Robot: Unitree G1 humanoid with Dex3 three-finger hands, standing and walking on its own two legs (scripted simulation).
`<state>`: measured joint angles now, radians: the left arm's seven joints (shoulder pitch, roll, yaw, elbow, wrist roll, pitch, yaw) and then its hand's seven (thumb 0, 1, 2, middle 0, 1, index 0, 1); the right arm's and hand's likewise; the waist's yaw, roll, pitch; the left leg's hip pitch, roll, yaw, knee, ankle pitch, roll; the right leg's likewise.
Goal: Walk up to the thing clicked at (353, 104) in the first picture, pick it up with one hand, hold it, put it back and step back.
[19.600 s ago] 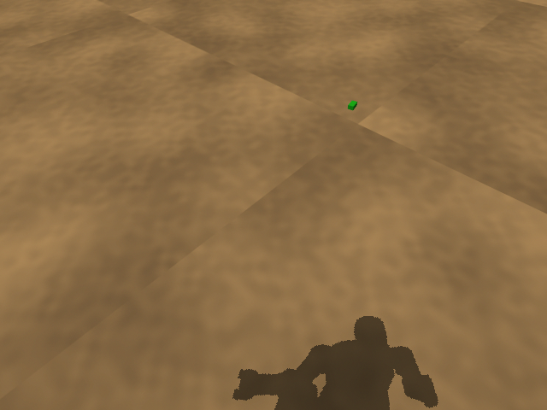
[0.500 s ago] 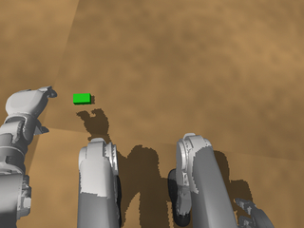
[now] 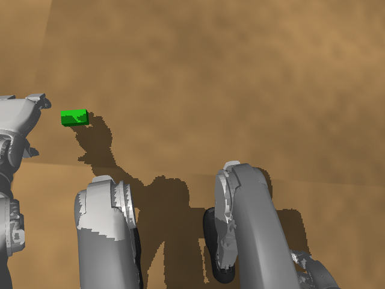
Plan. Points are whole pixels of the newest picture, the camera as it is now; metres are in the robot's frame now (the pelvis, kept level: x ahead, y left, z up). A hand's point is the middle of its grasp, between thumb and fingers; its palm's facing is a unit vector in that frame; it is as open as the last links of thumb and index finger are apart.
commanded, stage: rise first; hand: left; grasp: from above
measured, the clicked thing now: (75, 117) +0.51 +0.28 -0.32
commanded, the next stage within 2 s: approach in 1.84 s
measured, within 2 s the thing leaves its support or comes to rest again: neither
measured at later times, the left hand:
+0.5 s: hand (34, 128) +0.44 +0.33 -0.19, palm faces -0.45 -0.06 -0.89, open 12.0 cm
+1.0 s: hand (38, 123) +0.46 +0.32 -0.20, palm faces -0.45 -0.07 -0.89, open 12.2 cm
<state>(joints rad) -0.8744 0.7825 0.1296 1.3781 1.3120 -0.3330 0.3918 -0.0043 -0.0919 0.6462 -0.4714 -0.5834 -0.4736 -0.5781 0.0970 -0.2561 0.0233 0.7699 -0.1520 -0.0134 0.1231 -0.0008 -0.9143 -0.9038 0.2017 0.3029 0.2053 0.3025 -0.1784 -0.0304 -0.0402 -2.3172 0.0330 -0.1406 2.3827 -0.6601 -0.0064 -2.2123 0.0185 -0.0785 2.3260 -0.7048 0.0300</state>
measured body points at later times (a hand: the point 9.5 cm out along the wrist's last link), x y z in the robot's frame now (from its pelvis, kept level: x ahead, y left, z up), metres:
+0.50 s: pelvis +0.01 +0.00 -0.01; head +0.25 +0.08 +0.36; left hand +0.46 +0.33 -0.14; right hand +0.07 -0.28 -0.12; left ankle +0.08 +0.13 -0.30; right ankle +0.09 -0.12 -0.30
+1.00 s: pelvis +0.00 +0.00 -0.02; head +0.25 +0.08 +0.35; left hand +0.47 +0.32 -0.15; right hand +0.05 -0.27 -0.12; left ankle +0.08 +0.13 -0.30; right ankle +0.09 -0.12 -0.30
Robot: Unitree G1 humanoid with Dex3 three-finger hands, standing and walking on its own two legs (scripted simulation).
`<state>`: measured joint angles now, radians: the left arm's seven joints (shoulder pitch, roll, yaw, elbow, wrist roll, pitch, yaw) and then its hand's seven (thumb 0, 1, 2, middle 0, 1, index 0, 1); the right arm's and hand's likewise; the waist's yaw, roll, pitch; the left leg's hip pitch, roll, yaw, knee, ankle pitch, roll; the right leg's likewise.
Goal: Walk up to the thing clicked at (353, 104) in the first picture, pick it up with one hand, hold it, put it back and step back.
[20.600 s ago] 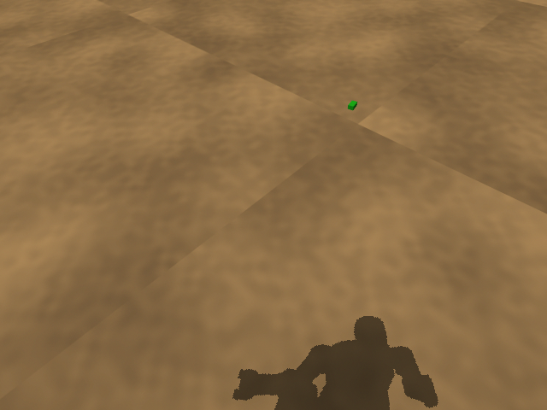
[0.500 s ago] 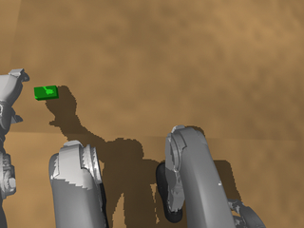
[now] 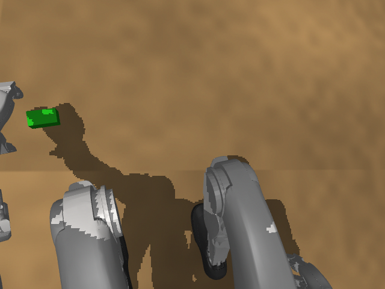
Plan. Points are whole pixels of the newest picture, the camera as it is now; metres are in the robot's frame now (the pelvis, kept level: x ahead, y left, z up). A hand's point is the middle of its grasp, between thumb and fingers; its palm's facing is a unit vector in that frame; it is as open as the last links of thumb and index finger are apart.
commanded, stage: rise first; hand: left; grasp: from above
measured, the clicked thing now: (43, 118) +0.49 +0.30 -0.30
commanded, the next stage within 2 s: approach in 0.84 s
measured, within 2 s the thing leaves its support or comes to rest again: neither
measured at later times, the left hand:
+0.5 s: hand out of the picture +0.45 +0.34 -0.18, palm faces -0.45 -0.07 -0.89, open 12.3 cm
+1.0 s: hand out of the picture +0.45 +0.34 -0.17, palm faces -0.45 -0.06 -0.89, open 12.2 cm
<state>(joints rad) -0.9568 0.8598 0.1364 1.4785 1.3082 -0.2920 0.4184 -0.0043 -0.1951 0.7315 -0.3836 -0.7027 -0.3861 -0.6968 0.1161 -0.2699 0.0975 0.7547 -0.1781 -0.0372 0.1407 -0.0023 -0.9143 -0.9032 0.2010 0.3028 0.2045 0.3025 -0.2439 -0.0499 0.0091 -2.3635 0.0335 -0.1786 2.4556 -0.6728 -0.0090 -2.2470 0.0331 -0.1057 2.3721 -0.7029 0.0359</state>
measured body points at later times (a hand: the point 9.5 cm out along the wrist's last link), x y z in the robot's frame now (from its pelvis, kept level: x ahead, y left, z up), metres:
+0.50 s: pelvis +0.00 +0.00 +0.00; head +0.25 +0.10 +0.36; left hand +0.47 +0.34 -0.13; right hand +0.06 -0.27 -0.09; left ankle +0.07 +0.13 -0.28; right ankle +0.10 -0.12 -0.28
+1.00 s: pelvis +0.00 +0.00 +0.00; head +0.24 +0.10 +0.37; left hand +0.47 +0.34 -0.12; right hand +0.05 -0.27 -0.09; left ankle +0.07 +0.13 -0.28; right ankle +0.10 -0.12 -0.28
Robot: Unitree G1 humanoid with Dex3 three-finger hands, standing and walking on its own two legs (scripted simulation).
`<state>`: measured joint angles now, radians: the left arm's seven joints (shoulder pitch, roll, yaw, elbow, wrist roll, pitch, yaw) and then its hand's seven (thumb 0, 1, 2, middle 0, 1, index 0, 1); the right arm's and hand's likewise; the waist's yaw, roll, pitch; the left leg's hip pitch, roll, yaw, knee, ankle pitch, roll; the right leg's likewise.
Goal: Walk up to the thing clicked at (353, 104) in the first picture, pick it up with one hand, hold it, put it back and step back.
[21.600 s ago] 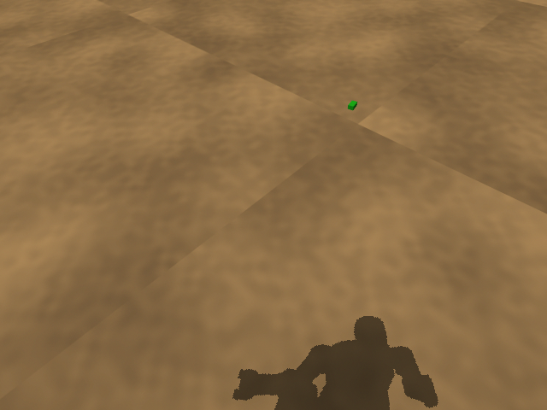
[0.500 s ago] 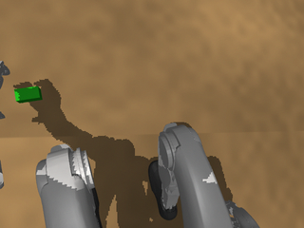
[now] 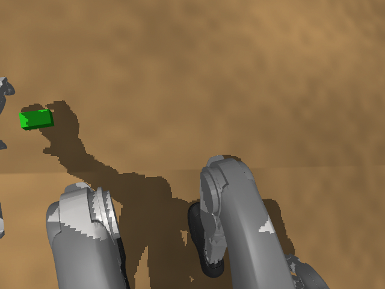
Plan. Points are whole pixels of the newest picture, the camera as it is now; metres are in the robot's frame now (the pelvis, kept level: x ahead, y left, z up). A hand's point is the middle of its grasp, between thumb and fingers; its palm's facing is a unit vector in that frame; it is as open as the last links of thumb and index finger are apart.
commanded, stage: approach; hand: left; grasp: from above
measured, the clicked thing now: (37, 119) +0.49 +0.30 -0.30
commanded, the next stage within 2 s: close in in 0.64 s
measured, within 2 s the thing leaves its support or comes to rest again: neither
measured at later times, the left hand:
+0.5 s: hand (32, 98) +0.50 +0.27 -0.17, palm faces -0.41 -0.04 -0.91, open 12.1 cm
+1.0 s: hand (15, 114) +0.47 +0.31 -0.20, palm faces -0.45 -0.07 -0.89, open 12.4 cm
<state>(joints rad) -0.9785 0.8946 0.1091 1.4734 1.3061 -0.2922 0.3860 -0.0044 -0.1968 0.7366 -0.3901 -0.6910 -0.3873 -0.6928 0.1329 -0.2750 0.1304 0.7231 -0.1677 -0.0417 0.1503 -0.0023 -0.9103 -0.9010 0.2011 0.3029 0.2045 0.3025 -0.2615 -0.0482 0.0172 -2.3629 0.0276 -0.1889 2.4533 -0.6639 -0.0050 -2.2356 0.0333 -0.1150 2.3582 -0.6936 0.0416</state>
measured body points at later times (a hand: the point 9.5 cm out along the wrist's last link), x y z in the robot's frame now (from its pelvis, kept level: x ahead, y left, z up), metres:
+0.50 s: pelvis +0.00 +0.00 +0.00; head +0.26 +0.06 +0.37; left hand +0.52 +0.27 -0.12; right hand +0.03 -0.27 -0.09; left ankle +0.08 +0.13 -0.28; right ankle +0.10 -0.12 -0.28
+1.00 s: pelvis +0.00 +0.01 +0.00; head +0.25 +0.12 +0.35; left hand +0.49 +0.31 -0.15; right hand +0.06 -0.27 -0.07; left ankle +0.08 +0.13 -0.28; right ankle +0.10 -0.12 -0.28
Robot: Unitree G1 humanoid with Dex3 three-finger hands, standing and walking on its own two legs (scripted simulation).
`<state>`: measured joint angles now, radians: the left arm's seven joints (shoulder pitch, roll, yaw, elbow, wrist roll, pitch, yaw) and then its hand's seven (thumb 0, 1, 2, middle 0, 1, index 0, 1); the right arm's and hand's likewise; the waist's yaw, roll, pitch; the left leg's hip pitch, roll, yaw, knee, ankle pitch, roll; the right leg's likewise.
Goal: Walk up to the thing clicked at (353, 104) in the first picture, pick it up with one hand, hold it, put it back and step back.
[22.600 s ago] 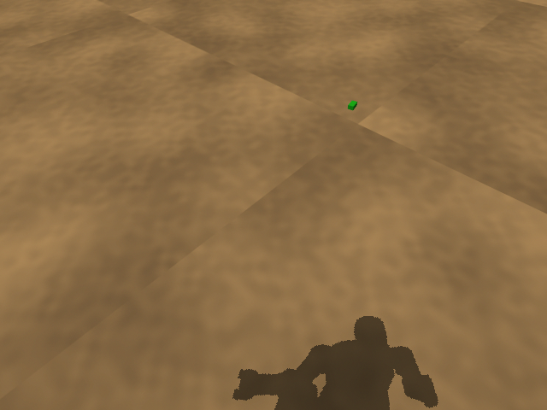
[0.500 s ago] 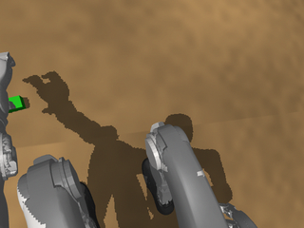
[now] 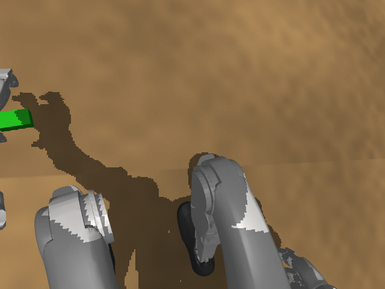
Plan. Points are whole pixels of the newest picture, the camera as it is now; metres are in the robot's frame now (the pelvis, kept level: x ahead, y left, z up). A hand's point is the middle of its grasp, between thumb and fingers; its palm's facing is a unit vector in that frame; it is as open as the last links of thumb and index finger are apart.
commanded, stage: rest palm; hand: left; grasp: from above
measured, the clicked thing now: (14, 120) +0.49 +0.31 -0.30
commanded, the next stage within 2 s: close in 1.42 s
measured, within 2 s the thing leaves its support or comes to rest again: neither
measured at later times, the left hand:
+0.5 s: hand (7, 117) +0.48 +0.31 -0.24, palm faces -0.46 -0.11 -0.88, open 12.7 cm
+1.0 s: hand (10, 124) +0.46 +0.30 -0.26, palm faces -0.44 -0.08 -0.89, open 12.9 cm
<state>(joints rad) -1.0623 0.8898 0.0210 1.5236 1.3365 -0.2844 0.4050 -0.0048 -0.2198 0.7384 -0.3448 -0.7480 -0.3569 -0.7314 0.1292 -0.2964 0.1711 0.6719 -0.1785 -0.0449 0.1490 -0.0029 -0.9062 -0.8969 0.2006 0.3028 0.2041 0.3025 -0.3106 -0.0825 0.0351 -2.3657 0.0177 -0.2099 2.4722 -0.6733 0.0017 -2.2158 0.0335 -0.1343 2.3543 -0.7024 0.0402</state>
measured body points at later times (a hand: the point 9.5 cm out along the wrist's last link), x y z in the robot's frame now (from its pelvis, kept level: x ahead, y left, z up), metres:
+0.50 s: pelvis +0.00 -0.01 -0.01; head +0.29 +0.09 +0.32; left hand +0.50 +0.31 -0.19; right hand +0.02 -0.26 -0.08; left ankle +0.07 +0.13 -0.28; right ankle +0.10 -0.13 -0.28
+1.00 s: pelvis +0.00 +0.00 -0.02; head +0.27 +0.13 +0.32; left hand +0.48 +0.30 -0.21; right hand +0.06 -0.26 -0.07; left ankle +0.07 +0.13 -0.28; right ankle +0.10 -0.13 -0.28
